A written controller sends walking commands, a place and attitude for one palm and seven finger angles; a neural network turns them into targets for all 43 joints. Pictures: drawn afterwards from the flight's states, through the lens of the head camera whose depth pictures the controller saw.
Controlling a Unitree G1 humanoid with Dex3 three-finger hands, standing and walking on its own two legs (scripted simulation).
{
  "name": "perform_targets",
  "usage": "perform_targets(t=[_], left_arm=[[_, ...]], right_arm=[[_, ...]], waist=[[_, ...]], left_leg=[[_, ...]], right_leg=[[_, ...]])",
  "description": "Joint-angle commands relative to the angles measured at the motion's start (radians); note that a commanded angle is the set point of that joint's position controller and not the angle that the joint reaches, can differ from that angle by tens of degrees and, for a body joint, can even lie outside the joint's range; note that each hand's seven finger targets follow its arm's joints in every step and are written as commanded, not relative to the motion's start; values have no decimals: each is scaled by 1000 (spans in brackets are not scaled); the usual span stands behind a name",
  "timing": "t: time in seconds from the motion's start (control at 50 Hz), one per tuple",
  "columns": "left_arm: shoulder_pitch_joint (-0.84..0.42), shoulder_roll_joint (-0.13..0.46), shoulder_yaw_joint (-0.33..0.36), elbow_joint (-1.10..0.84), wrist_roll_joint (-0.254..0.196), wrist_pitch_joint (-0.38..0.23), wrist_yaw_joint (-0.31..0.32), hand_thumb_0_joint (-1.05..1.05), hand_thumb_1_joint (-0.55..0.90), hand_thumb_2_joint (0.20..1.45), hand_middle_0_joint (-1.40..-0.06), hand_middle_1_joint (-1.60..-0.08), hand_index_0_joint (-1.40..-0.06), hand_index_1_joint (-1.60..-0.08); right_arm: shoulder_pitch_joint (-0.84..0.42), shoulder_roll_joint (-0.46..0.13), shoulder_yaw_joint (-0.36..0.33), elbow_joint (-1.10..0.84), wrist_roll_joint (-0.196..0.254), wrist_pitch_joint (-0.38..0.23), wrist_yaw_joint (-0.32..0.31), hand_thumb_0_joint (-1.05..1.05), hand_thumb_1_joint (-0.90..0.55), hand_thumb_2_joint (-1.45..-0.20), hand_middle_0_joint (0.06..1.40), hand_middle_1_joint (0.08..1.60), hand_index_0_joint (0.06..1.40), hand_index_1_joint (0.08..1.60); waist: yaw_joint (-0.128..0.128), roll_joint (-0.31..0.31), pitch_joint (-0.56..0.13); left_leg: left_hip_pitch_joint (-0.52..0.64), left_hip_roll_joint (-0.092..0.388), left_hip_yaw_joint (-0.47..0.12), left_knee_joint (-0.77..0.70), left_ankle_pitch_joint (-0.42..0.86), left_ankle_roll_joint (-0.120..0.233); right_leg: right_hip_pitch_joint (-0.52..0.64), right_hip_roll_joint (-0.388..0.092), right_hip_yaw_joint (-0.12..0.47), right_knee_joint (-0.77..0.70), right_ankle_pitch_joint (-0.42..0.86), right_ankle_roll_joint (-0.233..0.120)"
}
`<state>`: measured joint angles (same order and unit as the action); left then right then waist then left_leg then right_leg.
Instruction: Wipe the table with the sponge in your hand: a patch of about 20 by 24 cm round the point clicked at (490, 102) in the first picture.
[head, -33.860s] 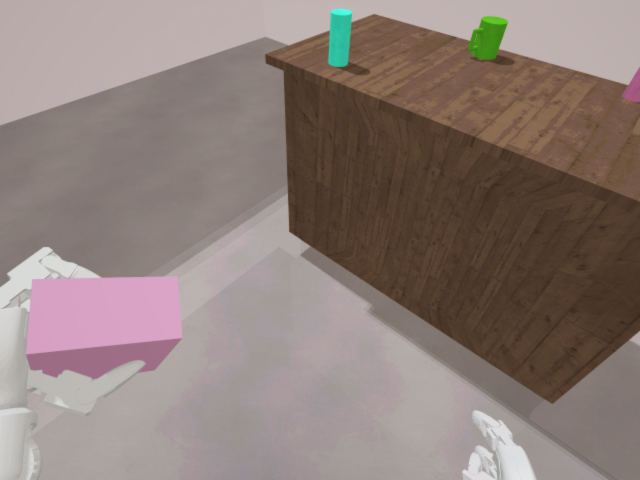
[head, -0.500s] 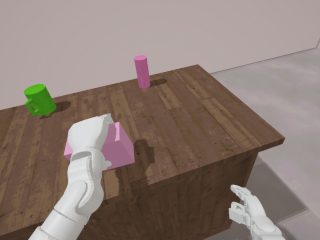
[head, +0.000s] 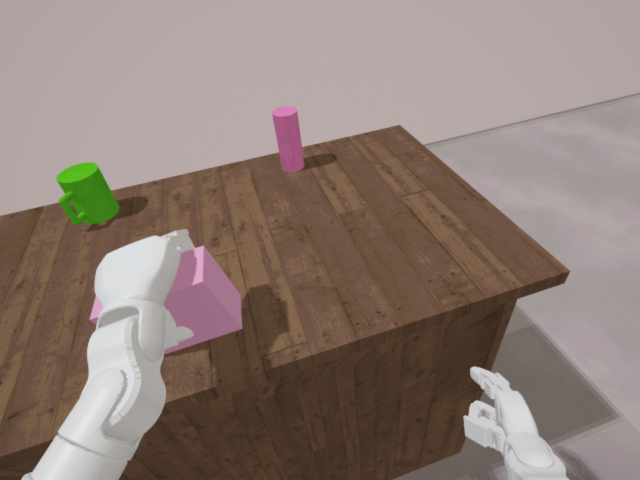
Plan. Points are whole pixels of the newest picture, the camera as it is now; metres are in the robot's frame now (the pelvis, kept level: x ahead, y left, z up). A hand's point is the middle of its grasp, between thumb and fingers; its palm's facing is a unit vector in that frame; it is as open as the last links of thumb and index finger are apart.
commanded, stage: slide back across to the middle lane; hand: left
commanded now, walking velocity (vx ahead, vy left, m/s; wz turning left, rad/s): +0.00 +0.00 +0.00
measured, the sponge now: (180, 312) +0.28 +0.23 +0.10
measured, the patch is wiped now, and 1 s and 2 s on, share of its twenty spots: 0.95 0.95 0.95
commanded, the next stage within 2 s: wipe forward along the middle lane in 0.04 s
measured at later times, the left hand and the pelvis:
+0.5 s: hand (148, 292) +0.29 +0.27 +0.13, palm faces +0.00 -0.04 -1.00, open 10.0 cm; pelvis -0.01 -0.01 +0.00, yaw +1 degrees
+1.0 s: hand (150, 267) +0.33 +0.29 +0.12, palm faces -0.05 -0.02 -1.00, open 10.0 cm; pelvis -0.01 +0.00 +0.00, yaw +2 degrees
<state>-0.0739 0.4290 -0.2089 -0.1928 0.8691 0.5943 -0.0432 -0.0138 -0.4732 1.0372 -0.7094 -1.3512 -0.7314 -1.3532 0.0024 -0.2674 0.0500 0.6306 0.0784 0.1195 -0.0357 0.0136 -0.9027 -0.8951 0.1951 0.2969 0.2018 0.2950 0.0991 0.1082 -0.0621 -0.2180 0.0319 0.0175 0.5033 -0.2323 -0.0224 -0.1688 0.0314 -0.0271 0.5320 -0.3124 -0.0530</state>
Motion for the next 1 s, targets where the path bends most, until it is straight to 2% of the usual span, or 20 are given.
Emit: perform_targets(t=[0.0, 0.02, 0.04, 0.08, 0.1, 0.12, 0.14, 0.18, 0.22, 0.24, 0.26, 0.32, 0.34, 0.5, 0.56, 0.7, 0.82, 0.88, 0.92, 0.98], left_arm=[[-210, 202, 159, -90, 47, -10, 17, 0, 100, 1300, -1200, -1600, -1200, -1600], [-215, 236, 186, -89, 55, -13, 15, 0, 100, 1300, -1200, -1600, -1200, -1600], [-216, 201, 157, -101, 49, -19, 11, 0, 100, 1300, -1200, -1600, -1200, -1600], [-205, 241, 191, -58, 53, -25, 5, 0, 100, 1300, -1200, -1600, -1200, -1600], [-226, 229, 176, -56, 58, -30, 0, 0, 100, 1300, -1200, -1600, -1200, -1600], [-236, 262, 202, -60, 61, -35, -1, 0, 100, 1300, -1200, -1600, -1200, -1600], [-274, 224, 161, -33, 63, -40, -5, 0, 100, 1300, -1200, -1600, -1200, -1600], [-308, 218, 146, 29, 74, -53, -12, 0, 100, 1300, -1200, -1600, -1200, -1600], [-371, 255, 161, 68, 95, -65, -17, 0, 100, 1300, -1200, -1600, -1200, -1600], [-411, 220, 126, 69, 96, -77, -20, 0, 100, 1300, -1200, -1600, -1200, -1600], [-405, 244, 154, 115, 93, -90, -19, 0, 100, 1300, -1200, -1600, -1200, -1600], [-428, 282, 194, 162, 85, -129, -22, 0, 100, 1300, -1200, -1600, -1200, -1600], [-446, 254, 172, 189, 76, -143, -22, 0, 100, 1300, -1200, -1600, -1200, -1600], [-452, 271, 205, 289, 66, -208, -8, 0, 100, 1300, -1200, -1600, -1200, -1600], [-487, 252, 184, 340, 77, -219, -9, 0, 100, 1300, -1200, -1600, -1200, -1600], [-574, 250, 163, 452, 92, -232, -2, 0, 100, 1300, -1200, -1600, -1200, -1600], [-642, 266, 164, 545, 103, -248, -1, 0, 100, 1300, -1200, -1600, -1200, -1600], [-673, 238, 135, 628, 110, -255, -1, 0, 100, 1300, -1200, -1600, -1200, -1600], [-696, 268, 160, 636, 119, -268, 1, 0, 100, 1300, -1200, -1600, -1200, -1600], [-718, 248, 142, 701, 123, -281, 5, 0, 100, 1300, -1200, -1600, -1200, -1600]], right_arm=[[-253, -82, -26, -180, -1, -75, -5, 0, -900, -900, 200, 300, 200, 300], [-255, -90, -26, -177, -4, -77, -6, 0, -900, -900, 200, 300, 200, 300], [-257, -81, -24, -186, -1, -81, -5, 0, -900, -900, 200, 300, 200, 300], [-256, -88, -24, -170, -5, -85, -10, 0, -900, -900, 200, 300, 200, 300], [-256, -87, -23, -169, -5, -87, -11, 0, -900, -900, 200, 300, 200, 300], [-253, -90, -25, -168, -6, -93, -14, 0, -900, -900, 200, 300, 200, 300], [-255, -84, -21, -169, -3, -99, -17, 0, -900, -900, 200, 300, 200, 300], [-245, -87, -22, -150, -6, -112, -24, 0, -900, -900, 200, 300, 200, 300], [-237, -93, -23, -137, -6, -122, -30, 0, -900, -900, 200, 300, 200, 300], [-236, -87, -22, -143, -6, -131, -32, 0, -900, -900, 200, 300, 200, 300], [-223, -89, -25, -129, -7, -137, -35, 0, -900, -900, 200, 300, 200, 300], [-203, -98, -29, -118, -12, -143, -45, 0, -900, -900, 200, 300, 200, 300], [-199, -91, -28, -119, -9, -148, -48, 0, -900, -900, 200, 300, 200, 300], [-151, -107, -43, -104, -10, -147, -46, 0, -900, -900, 200, 300, 200, 300], [-130, -110, -46, -98, -6, -143, -47, 0, -900, -900, 200, 300, 200, 300], [-92, -122, -53, -82, 0, -135, -54, 0, -900, -900, 200, 300, 200, 300], [-56, -129, -57, -74, 3, -127, -55, 0, -900, -900, 200, 300, 200, 300], [-36, -131, -57, -68, 6, -120, -55, 0, -900, -900, 200, 300, 200, 300], [-23, -135, -60, -67, 5, -116, -54, 0, -900, -900, 200, 300, 200, 300], [1, -137, -62, -64, 5, -110, -51, 0, -900, -900, 200, 300, 200, 300]], waist=[[21, -124, -147], [25, -95, -148], [23, -103, -160], [23, -126, -133], [18, -112, -132], [23, -95, -128], [13, -98, -116], [7, -112, -101], [4, -106, -98], [1, -101, -119], [2, -133, -111], [3, -127, -126], [-2, -141, -121], [-7, -124, -136], [-21, -126, -104], [-36, -159, -106], [-44, -142, -119], [-56, -166, -103], [-53, -129, -127], [-62, -161, -128]], left_leg=[[99, -59, -21, -25, 203, 62], [104, -61, -22, -30, 196, 60], [97, -63, -17, -26, 200, 62], [87, -63, -20, -27, 183, 61], [88, -66, -18, -26, 182, 62], [97, -65, -25, -33, 167, 61], [87, -65, -19, -32, 154, 61], [89, -66, -22, -33, 138, 64], [95, -66, -26, -45, 115, 62], [95, -70, -21, -43, 119, 65], [90, -70, -23, -40, 118, 65], [97, -72, -23, -48, 112, 63], [86, -73, -17, -43, 107, 64], [72, -77, -11, -40, 149, 65], [60, -75, -14, -54, 122, 65], [38, -74, -13, -59, 89, 67], [28, -74, -17, -69, 68, 65], [8, -71, -16, -66, 52, 66], [13, -71, -17, -67, 63, 65], [-7, -70, -16, -57, 55, 67]], right_leg=[[-18, 1, 78, -126, 244, -9], [-17, 2, 92, -130, 234, -13], [-5, -2, 76, -123, 242, -8], [-20, -2, 83, -134, 217, -3], [-24, -4, 87, -136, 222, -3], [-33, -2, 97, -145, 187, -8], [-43, -5, 80, -146, 165, -5], [-60, -6, 82, -159, 153, -3], [-71, -6, 90, -172, 108, -8], [-58, -9, 71, -165, 122, -4], [-58, -9, 78, -169, 127, -3], [-43, -11, 94, -179, 137, -4], [-43, -14, 78, -178, 133, 2], [-11, -16, 74, -171, 251, 5], [-41, -11, 63, -181, 199, 4], [-62, -12, 54, -188, 156, 6], [-75, -8, 49, -191, 125, 3], [-99, -7, 37, -190, 104, 6], [-92, -6, 45, -187, 120, 0], [-102, -7, 36, -181, 119, 5]])
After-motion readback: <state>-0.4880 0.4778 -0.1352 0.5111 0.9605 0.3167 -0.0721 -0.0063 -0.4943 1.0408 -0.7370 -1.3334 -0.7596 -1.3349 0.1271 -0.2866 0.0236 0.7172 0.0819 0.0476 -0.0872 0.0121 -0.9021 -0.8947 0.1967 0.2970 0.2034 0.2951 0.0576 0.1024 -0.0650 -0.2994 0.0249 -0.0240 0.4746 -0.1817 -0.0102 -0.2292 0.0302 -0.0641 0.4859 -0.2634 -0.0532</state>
